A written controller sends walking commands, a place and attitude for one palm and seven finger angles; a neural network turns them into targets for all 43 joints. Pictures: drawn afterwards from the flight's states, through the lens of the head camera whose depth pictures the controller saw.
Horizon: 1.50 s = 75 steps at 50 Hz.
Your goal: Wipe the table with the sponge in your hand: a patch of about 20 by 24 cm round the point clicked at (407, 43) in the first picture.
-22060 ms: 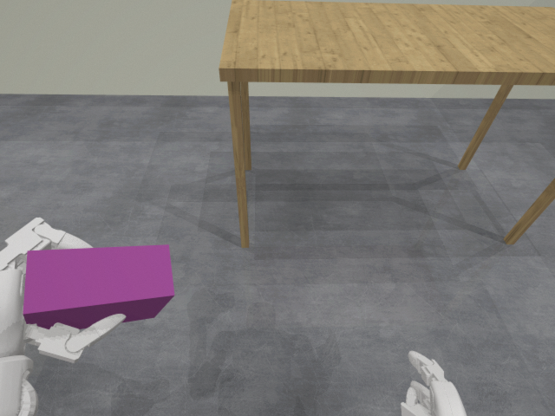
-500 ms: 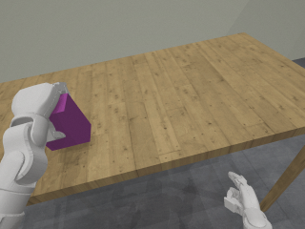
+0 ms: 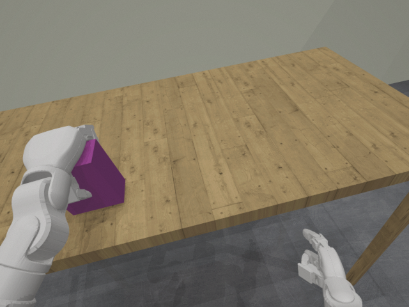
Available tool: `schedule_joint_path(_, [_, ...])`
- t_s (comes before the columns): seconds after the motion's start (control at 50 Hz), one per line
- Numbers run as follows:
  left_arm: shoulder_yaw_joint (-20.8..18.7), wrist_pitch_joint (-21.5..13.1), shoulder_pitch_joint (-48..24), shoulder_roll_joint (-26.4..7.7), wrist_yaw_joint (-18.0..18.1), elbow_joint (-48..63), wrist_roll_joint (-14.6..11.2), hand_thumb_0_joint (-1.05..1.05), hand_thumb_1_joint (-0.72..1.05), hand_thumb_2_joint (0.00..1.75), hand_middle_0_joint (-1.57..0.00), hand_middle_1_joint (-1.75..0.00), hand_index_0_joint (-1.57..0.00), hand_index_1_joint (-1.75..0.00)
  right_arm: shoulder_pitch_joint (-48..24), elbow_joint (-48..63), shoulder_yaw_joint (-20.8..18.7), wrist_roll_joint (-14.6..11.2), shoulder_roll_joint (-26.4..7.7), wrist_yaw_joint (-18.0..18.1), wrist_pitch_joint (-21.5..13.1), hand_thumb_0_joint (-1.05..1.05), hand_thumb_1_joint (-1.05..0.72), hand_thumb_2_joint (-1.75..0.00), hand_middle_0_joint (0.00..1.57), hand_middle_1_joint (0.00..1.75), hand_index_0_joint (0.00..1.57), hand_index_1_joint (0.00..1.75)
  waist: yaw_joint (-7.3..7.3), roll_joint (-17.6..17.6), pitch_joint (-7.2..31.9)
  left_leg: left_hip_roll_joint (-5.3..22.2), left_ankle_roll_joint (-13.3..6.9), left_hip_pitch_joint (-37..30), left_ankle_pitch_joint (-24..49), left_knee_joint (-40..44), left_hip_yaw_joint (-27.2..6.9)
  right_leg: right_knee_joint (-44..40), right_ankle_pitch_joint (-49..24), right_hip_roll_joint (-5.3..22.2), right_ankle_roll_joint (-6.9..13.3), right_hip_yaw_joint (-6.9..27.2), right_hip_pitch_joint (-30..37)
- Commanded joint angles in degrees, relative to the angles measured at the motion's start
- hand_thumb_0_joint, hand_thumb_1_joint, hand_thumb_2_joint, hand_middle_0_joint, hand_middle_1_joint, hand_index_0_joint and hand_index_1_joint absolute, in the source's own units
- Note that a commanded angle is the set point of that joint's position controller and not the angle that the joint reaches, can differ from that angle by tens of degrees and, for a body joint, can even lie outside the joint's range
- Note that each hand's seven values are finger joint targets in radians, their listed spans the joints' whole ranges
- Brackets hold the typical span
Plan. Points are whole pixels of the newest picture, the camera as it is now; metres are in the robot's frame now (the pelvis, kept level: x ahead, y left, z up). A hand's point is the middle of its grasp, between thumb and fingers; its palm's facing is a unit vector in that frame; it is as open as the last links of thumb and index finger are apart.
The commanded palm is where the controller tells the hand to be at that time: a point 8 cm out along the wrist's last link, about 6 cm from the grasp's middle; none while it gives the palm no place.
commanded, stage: lower the sponge onto the table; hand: left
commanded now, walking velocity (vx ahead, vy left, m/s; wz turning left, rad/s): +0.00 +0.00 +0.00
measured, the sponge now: (89, 185) +0.27 +0.28 +0.12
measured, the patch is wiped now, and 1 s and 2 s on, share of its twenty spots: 0.00 0.15 0.35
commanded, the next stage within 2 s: wipe forward along the first lane in 0.36 s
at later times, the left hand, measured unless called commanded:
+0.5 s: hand (77, 170) +0.27 +0.29 +0.17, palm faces +0.09 -0.05 -0.99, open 10.0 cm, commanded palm +0.24 +0.29 +0.23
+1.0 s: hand (77, 156) +0.31 +0.32 +0.16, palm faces +0.02 -0.01 -1.00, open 10.0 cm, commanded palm +0.29 +0.31 +0.21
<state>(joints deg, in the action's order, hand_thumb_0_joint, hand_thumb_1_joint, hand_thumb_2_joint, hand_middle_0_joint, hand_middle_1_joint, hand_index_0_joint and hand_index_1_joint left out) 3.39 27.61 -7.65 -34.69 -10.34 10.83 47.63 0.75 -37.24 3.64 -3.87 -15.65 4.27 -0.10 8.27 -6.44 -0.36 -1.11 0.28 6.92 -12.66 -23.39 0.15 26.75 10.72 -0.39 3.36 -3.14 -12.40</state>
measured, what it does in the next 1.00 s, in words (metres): stands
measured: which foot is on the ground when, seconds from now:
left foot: down 0.00-1.00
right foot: down 0.00-1.00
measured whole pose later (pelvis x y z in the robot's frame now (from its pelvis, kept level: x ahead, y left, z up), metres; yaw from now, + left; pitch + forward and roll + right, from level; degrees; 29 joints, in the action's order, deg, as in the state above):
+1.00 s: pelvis +0.00 +0.00 +0.00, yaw +1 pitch -2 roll +1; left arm 1.7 17.7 -17.7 -35.6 -10.5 -9.2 49.9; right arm 6.5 -38.1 2.6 -4.7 -16.6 5.6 0.0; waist 5.7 -6.1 0.5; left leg -1.2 -0.1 9.9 -13.3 -25.0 -1.1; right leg 26.2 10.7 -0.3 3.0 -4.2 -13.9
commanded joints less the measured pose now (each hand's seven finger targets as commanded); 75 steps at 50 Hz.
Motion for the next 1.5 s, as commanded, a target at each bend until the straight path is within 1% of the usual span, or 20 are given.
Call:
schedule_joint_path(0.0, [-8.4, -1.8, -18.7, -14.0, 2.7, 11.3, 2.6, 0.00, 0.10, 1.30, -1.20, -1.60, -1.20, -1.60, -12.9, 10.5, -1.5, 0.4, -4.5, 0.5, -3.4, 0.00, -0.90, -0.90, 0.20, 0.30, 0.20, 0.30, -0.36, 3.2, 12.5, -0.3, -1.7, 2.5, 7.6, 3.5, -2.4, -5.6, -0.5, 2.4, 0.6, 6.5, 8.7])
schedule_joint_path(0.02, [-10.1, -2.0, -19.4, -15.6, 2.9, 12.0, 2.7, 0.00, 0.10, 1.30, -1.20, -1.60, -1.20, -1.60, -15.3, 11.6, -1.2, -0.1, -3.9, 0.6, -4.1, 0.00, -0.90, -0.90, 0.20, 0.30, 0.20, 0.30, 0.12, 3.9, 12.4, -0.2, -1.8, 2.3, 6.9, 3.3, -3.2, -5.8, 1.7, 1.9, 1.5, 9.4, 8.1])
schedule_joint_path(0.04, [-9.6, -2.3, -18.9, -14.9, 3.3, 10.2, 2.6, 0.00, 0.10, 1.30, -1.20, -1.60, -1.20, -1.60, -12.6, 10.6, -1.6, 0.8, -4.6, 0.8, -3.9, 0.00, -0.90, -0.90, 0.20, 0.30, 0.20, 0.30, -0.01, 3.9, 13.1, -0.3, -1.9, 2.9, 7.3, 3.3, -2.5, -5.5, 0.7, 2.5, 1.0, 7.1, 9.4])
schedule_joint_path(0.1, [-10.2, -2.6, -19.8, -15.4, 4.1, 8.0, 2.7, 0.00, 0.10, 1.30, -1.20, -1.60, -1.20, -1.60, -12.2, 9.8, -1.8, 0.5, -4.7, 0.8, -3.6, 0.00, -0.90, -0.90, 0.20, 0.30, 0.20, 0.30, -0.20, 3.5, 11.8, -0.5, -1.6, 2.8, 6.4, 3.6, -2.2, -6.5, 1.4, 2.3, 0.7, 7.1, 8.4])
schedule_joint_path(0.12, [-10.8, -2.5, -21.1, -16.4, 4.4, 8.7, 3.1, 0.00, 0.10, 1.30, -1.20, -1.60, -1.20, -1.60, -14.7, 10.8, -1.3, -0.1, -4.2, 0.9, -4.2, 0.00, -0.90, -0.90, 0.20, 0.30, 0.20, 0.30, 0.10, 2.9, 12.0, -0.5, -1.6, 2.6, 5.7, 3.5, -2.9, -6.5, 3.4, 1.8, 1.6, 9.8, 7.9])
schedule_joint_path(0.18, [-9.8, -2.6, -18.3, -14.2, 4.8, 5.9, 2.4, 0.00, 0.10, 1.30, -1.20, -1.60, -1.20, -1.60, -11.9, 9.7, -2.0, 0.6, -4.8, 0.8, -3.7, 0.00, -0.90, -0.90, 0.20, 0.30, 0.20, 0.30, 0.12, 4.0, 12.6, -0.4, -1.6, 3.1, 7.2, 3.4, -2.1, -6.2, 0.4, 2.4, 0.9, 7.0, 9.5])
schedule_joint_path(0.22, [-11.7, -2.4, -17.1, -15.9, 4.7, 7.2, 2.4, 0.00, 0.10, 1.30, -1.20, -1.60, -1.20, -1.60, -14.5, 10.8, -1.6, 0.0, -4.4, 0.7, -4.2, 0.00, -0.90, -0.90, 0.20, 0.30, 0.20, 0.30, 0.53, 4.6, 13.3, -0.5, -1.6, 3.0, 7.6, 2.8, -2.6, -5.9, 0.5, 2.2, 1.5, 10.1, 9.8])
schedule_joint_path(0.3, [-11.8, -2.3, -13.1, -15.6, 3.8, 6.1, 1.8, 0.00, 0.10, 1.30, -1.20, -1.60, -1.20, -1.60, -12.0, 10.0, -2.1, 0.5, -5.2, 0.3, -3.0, 0.00, -0.90, -0.90, 0.20, 0.30, 0.20, 0.30, 0.13, 5.6, 12.7, -0.5, -1.7, 4.1, 9.2, 2.0, -1.8, -5.1, -3.8, 2.8, 0.4, 7.5, 10.7])
schedule_joint_path(0.32, [-12.8, -2.1, -13.3, -16.9, 3.5, 6.8, 2.1, 0.00, 0.10, 1.30, -1.20, -1.60, -1.20, -1.60, -14.3, 11.1, -1.7, 0.1, -4.8, 0.5, -3.6, 0.00, -0.90, -0.90, 0.20, 0.30, 0.20, 0.30, 0.21, 5.2, 12.6, -0.5, -1.8, 4.0, 8.5, 1.6, -2.2, -5.4, -1.9, 2.6, 1.1, 10.5, 9.9])
schedule_joint_path(0.4, [-11.0, -2.9, -11.1, -14.5, 3.0, 6.3, 1.3, 0.00, 0.10, 1.30, -1.20, -1.60, -1.20, -1.60, -11.5, 10.6, -2.1, 0.3, -5.2, 0.4, -2.8, 0.00, -0.90, -0.90, 0.20, 0.30, 0.20, 0.30, -0.30, 4.1, 11.3, -0.5, -1.8, 4.4, 7.8, 1.8, -1.7, -5.4, -2.1, 2.8, 0.1, 7.1, 9.1])
schedule_joint_path(0.42, [-11.3, -3.0, -12.5, -15.0, 2.9, 7.0, 1.6, 0.00, 0.10, 1.30, -1.20, -1.60, -1.20, -1.60, -13.7, 11.5, -1.7, -0.2, -4.7, 0.7, -3.4, 0.00, -0.90, -0.90, 0.20, 0.30, 0.20, 0.30, -0.51, 4.3, 10.5, -0.4, -1.9, 4.0, 7.2, 1.4, -2.1, -5.8, 0.0, 2.4, 0.9, 9.7, 7.7])
schedule_joint_path(0.48, [-11.7, -3.6, -12.0, -15.7, 3.2, 2.2, 1.9, 0.00, 0.10, 1.30, -1.20, -1.60, -1.20, -1.60, -9.9, 9.9, -2.4, 0.5, -5.8, 1.0, -2.8, 0.00, -0.90, -0.90, 0.20, 0.30, 0.20, 0.30, -0.80, 6.1, 10.3, -0.5, -1.9, 4.9, 6.9, 1.4, -1.7, -5.7, -0.9, 2.6, 0.1, 7.2, 8.1])
schedule_joint_path(0.52, [-12.1, -4.2, -15.8, -16.8, 3.3, 3.1, 2.3, 0.00, 0.10, 1.30, -1.20, -1.60, -1.20, -1.60, -12.2, 10.8, -2.1, -0.3, -5.3, 1.3, -3.4, 0.00, -0.90, -0.90, 0.20, 0.30, 0.20, 0.30, -1.14, 5.8, 10.5, -0.5, -1.9, 4.4, 5.9, 1.2, -2.2, -6.2, 1.6, 2.3, 0.9, 10.0, 7.1])
schedule_joint_path(0.56, [-11.2, -4.6, -15.1, -15.5, 3.6, -0.4, 2.2, 0.00, 0.10, 1.30, -1.20, -1.60, -1.20, -1.60, -9.3, 9.7, -2.5, 0.2, -5.8, 1.5, -3.0, 0.00, -0.90, -0.90, 0.20, 0.30, 0.20, 0.30, -1.34, 6.3, 10.5, -0.6, -1.8, 4.8, 6.0, 1.3, -1.6, -6.0, 0.7, 2.7, 0.2, 7.5, 7.5])
schedule_joint_path(0.62, [-11.0, -4.9, -17.3, -16.0, 3.1, -2.8, 1.9, 0.00, 0.10, 1.30, -1.20, -1.60, -1.20, -1.60, -11.5, 10.3, -2.1, -0.5, -5.6, 1.7, -3.2, 0.00, -0.90, -0.90, 0.20, 0.30, 0.20, 0.30, -1.41, 7.1, 9.4, -0.5, -1.9, 5.3, 4.1, 1.3, -2.0, -6.9, 3.6, 2.5, 0.6, 9.7, 6.3])
schedule_joint_path(0.66, [-8.7, -5.2, -20.1, -14.5, 2.8, -7.2, 2.2, 0.00, 0.10, 1.30, -1.20, -1.60, -1.20, -1.60, -8.8, 9.0, -2.3, -0.3, -6.2, 1.9, -2.9, 0.00, -0.90, -0.90, 0.20, 0.30, 0.20, 0.30, -2.61, 6.8, 8.4, -0.6, -1.8, 6.0, 2.7, 1.9, -1.5, -7.3, 4.8, 2.7, -0.2, 6.6, 5.4])
schedule_joint_path(0.72, [-8.6, -6.2, -22.3, -15.2, 2.0, -8.9, 2.7, 0.00, 0.10, 1.30, -1.20, -1.60, -1.20, -1.60, -9.9, 10.0, -2.1, -0.7, -6.0, 2.2, -3.5, 0.00, -0.90, -0.90, 0.20, 0.30, 0.20, 0.30, -2.56, 6.2, 9.5, -0.5, -2.0, 5.9, 1.8, 1.7, -1.7, -7.3, 5.9, 2.6, 0.4, 8.2, 5.5])
schedule_joint_path(0.84, [-7.8, -9.3, -23.5, -13.8, 1.4, -11.4, 2.6, 0.00, 0.10, 1.30, -1.20, -1.60, -1.20, -1.60, -5.9, 9.7, -2.6, -0.1, -6.5, 2.0, -3.3, 0.00, -0.90, -0.90, 0.20, 0.30, 0.20, 0.30, -2.95, 6.9, 11.4, -0.5, -2.4, 6.0, 3.8, 1.5, -1.9, -6.5, 2.1, 2.9, 0.2, 5.6, 7.1])
schedule_joint_path(1.0, [-5.0, -10.5, -27.4, -11.4, 2.1, -18.1, 3.9, 0.00, 0.10, 1.30, -1.20, -1.60, -1.20, -1.60, -3.7, 8.5, -3.2, -0.8, -7.0, 1.8, -2.5, 0.00, -0.90, -0.90, 0.20, 0.30, 0.20, 0.30, -4.12, 7.4, 9.1, -0.8, -2.3, 6.5, 1.9, 2.6, -1.9, -7.4, 3.2, 2.2, 0.0, 4.0, 4.7])
schedule_joint_path(1.48, [-4.8, -15.1, -36.2, -14.5, 1.4, -37.8, 6.2, 0.00, 0.10, 1.30, -1.20, -1.60, -1.20, -1.60, 3.6, 6.9, -4.4, -1.1, -9.1, 1.7, 0.7, 0.00, -0.90, -0.90, 0.20, 0.30, 0.20, 0.30, -6.54, 10.1, 8.5, -0.9, -3.1, 10.4, 0.7, 1.5, -1.3, -7.8, 2.6, 1.8, -0.1, 4.1, 2.8])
